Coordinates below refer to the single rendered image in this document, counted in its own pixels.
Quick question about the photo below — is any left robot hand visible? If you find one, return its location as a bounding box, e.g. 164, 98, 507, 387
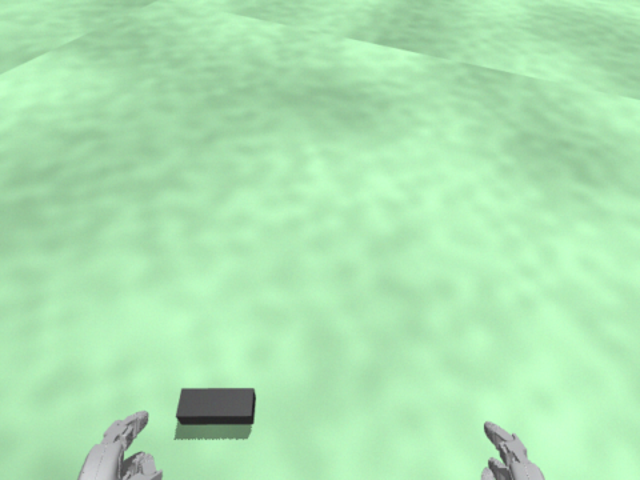
77, 411, 162, 480

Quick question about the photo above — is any right robot hand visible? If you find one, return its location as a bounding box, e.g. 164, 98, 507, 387
481, 421, 545, 480

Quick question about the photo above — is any carton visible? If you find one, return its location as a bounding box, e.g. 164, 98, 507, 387
176, 388, 256, 425

